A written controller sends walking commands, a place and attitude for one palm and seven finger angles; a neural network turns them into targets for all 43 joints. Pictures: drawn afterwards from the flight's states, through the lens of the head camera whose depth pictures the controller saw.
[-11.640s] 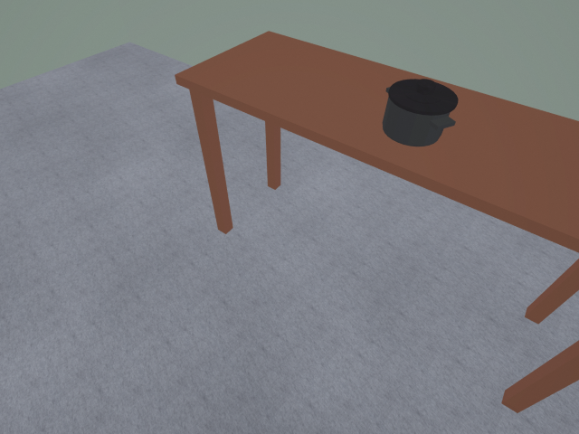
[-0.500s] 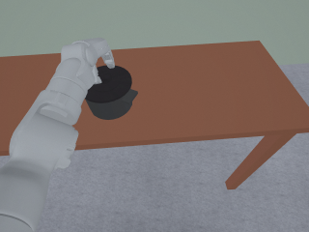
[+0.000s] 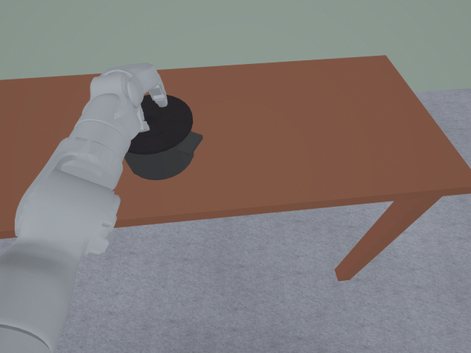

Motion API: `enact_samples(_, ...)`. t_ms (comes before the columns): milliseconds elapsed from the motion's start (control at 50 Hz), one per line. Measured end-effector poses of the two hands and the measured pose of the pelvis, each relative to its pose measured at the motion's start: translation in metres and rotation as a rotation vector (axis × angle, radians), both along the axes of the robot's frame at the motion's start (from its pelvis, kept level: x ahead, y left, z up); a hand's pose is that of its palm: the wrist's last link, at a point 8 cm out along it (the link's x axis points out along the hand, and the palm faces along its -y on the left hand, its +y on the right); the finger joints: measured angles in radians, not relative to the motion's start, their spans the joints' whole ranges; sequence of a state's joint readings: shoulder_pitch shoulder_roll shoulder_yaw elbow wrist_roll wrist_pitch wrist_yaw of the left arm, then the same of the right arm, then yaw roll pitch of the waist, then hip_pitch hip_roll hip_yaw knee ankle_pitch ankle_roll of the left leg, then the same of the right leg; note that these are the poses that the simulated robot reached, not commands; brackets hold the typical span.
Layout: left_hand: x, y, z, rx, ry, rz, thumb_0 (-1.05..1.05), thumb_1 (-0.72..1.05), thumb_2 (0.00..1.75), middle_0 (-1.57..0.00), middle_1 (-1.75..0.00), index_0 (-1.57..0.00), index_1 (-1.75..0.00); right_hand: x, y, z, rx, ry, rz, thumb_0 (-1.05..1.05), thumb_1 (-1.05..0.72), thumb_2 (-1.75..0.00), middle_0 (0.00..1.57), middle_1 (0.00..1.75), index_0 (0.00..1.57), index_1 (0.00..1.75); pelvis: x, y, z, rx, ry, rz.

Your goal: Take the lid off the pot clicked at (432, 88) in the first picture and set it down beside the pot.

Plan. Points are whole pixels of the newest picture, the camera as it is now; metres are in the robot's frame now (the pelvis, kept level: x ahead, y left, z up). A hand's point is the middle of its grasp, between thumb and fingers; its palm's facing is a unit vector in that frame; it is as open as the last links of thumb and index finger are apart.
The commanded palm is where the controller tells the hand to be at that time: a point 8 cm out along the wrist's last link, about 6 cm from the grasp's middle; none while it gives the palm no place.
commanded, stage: lower the open fingers around the knob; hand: left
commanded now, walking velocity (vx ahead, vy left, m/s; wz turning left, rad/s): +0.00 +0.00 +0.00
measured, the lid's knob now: (148, 112) +0.53 +0.12 +0.10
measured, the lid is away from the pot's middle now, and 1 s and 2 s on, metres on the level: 0.00 0.00 0.01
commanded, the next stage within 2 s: close the fingers and squeeze the knob in 0.58 s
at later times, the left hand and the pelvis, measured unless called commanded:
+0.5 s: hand (138, 114) +0.50 +0.13 +0.13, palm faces -0.41 -0.09 -0.91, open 10.3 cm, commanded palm +0.52 +0.13 +0.18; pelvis +0.00 +0.00 +0.00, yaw +0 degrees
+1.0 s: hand (137, 118) +0.49 +0.13 +0.13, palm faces -0.40 -0.09 -0.91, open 10.0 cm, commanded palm +0.51 +0.13 +0.18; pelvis +0.00 +0.00 +0.00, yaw +0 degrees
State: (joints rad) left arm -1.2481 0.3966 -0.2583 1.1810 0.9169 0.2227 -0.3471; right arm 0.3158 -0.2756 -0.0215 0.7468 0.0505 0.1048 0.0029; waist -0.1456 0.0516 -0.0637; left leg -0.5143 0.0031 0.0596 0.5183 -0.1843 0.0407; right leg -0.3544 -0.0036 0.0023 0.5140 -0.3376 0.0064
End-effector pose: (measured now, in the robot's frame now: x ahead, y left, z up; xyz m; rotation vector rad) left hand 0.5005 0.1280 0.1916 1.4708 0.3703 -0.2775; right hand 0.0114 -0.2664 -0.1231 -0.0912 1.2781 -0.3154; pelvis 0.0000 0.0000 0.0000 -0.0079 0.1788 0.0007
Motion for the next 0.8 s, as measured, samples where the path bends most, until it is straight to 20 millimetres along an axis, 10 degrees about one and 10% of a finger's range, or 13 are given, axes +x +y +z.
enact_samples(700, 0.000, 0.005, -0.004, 0.001, -0.003, -0.009, 0.00, -0.35, 1.52, -0.80, -0.07, -0.84, -0.08, 0.001, -0.003, 0.001, -0.009, 0.008, -0.007, 0.00, -0.90, -0.90, 0.20, 0.30, 0.20, 0.30, 0.001, 0.001, -0.002, -0.004, 0.007, 0.000)
enact_samples(800, -0.001, 0.007, -0.005, -0.012, -0.002, -0.005, 0.00, -0.25, 1.30, -0.66, -0.32, -0.70, -0.33, 0.002, -0.001, 0.000, -0.004, 0.003, -0.006, 0.00, -0.90, -0.90, 0.20, 0.30, 0.20, 0.30, 0.001, 0.002, -0.002, -0.004, 0.004, -0.002)
